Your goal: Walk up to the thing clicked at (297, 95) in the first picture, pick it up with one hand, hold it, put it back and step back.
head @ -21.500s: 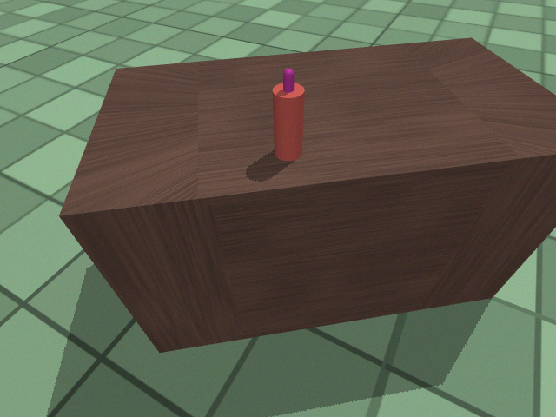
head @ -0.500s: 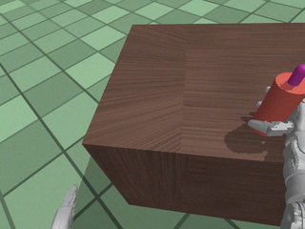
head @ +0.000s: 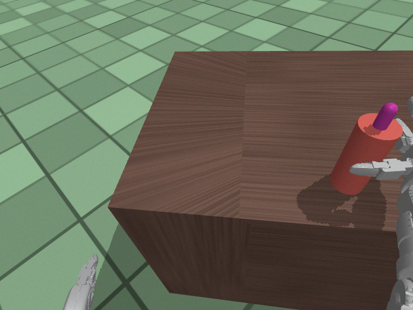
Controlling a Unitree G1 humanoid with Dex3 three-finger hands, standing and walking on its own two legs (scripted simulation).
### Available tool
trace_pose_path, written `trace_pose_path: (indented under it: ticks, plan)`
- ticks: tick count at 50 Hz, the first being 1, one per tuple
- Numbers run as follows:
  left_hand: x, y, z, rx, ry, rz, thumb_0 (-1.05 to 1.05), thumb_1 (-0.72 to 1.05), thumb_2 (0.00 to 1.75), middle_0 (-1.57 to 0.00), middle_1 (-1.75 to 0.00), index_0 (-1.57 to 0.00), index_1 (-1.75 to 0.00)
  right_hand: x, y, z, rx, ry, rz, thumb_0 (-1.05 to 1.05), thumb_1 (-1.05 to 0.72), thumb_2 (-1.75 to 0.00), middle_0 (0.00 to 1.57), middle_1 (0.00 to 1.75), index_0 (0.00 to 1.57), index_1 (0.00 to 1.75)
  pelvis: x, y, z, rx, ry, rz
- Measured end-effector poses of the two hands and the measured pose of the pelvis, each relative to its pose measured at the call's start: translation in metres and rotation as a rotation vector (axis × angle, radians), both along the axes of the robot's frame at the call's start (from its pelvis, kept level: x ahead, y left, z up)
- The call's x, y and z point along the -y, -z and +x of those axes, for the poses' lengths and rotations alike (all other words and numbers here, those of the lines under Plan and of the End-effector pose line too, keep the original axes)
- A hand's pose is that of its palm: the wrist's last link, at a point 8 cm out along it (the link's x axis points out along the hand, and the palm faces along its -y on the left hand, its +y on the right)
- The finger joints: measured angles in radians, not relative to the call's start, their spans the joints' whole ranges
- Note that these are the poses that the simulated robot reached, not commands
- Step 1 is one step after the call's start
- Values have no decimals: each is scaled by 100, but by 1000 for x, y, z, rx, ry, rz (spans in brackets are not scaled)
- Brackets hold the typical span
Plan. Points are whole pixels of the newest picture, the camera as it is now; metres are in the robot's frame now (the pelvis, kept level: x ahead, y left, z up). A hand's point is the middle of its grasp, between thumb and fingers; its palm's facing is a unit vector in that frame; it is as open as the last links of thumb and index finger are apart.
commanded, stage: withdraw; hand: right
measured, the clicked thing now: (365, 149) +0.42 -0.25 +0.11
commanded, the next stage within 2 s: rise in 0.10 s
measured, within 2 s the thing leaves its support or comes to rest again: neither
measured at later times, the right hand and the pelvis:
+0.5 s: hand out of the picture +0.40 -0.36 +0.18, palm faces +0.47 +0.85 -0.25, open 17.6 cm; pelvis +0.00 +0.01 +0.02, yaw +0 degrees
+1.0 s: hand out of the picture +0.23 -0.28 +0.15, palm faces +0.43 +0.82 -0.39, open 17.5 cm; pelvis +0.01 +0.01 +0.03, yaw -2 degrees
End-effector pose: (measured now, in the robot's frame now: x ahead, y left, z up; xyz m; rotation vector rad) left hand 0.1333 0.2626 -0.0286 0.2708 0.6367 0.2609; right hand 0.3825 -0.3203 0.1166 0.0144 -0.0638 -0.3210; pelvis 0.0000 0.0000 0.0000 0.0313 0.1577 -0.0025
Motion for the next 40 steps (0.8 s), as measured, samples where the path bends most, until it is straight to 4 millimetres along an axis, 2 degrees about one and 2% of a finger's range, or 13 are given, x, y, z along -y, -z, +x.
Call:
trace_pose_path:
  ticks: [8,12,14,18,23,26,30,35,40]
  plan:
    - [13,18,7,-35,7,-73,-1,-50,3,-6,-5,-6,-4,26,-67,5,7,-4,-35,-1,51,-7,10,10,10,9,0,-7,2,26,11,-5]
    - [12,17,9,-26,11,-79,-2,-51,3,-6,-5,-6,-4,27,-87,8,-19,-55,-20,-1,53,-5,8,7,7,7,0,-11,2,35,15,-9]
    - [10,12,11,-13,11,-79,-2,-51,4,-6,-5,-6,-4,29,-93,9,-56,-49,-96,-1,53,-5,7,7,7,6,-1,-13,2,41,8,-14]
    - [2,6,7,-9,7,-76,-1,-52,4,-6,-5,-6,-4,40,-88,5,-127,15,-165,-1,55,-4,6,6,7,6,-2,-16,2,44,3,-19]
    - [2,13,-7,-106,22,-86,-1,-52,5,-6,-5,-5,-4,65,-72,-12,-185,135,-208,-1,58,-4,6,6,6,6,-5,-19,2,42,-1,-18]
    - [4,16,-8,-147,31,-89,-1,-51,5,-6,-5,-6,-4,83,-75,-27,-169,230,-227,-1,59,-4,6,6,6,6,-6,-20,4,44,1,-15]
    - [3,15,4,-131,36,-78,-2,-51,5,-6,-5,-6,-4,97,-86,-47,-139,319,-285,-2,59,-4,6,6,6,5,-4,-22,6,52,6,-11]
    - [9,6,31,-37,67,-91,-2,-52,6,-6,-5,-6,-4,88,-81,-71,-139,305,-354,-1,58,-4,5,6,5,5,-2,-24,12,66,9,-16]
    - [7,1,39,4,51,-116,-1,-51,6,-6,-5,-6,-4,50,-62,-112,-134,200,-399,-1,56,-5,5,6,5,5,-1,-26,19,91,8,-22]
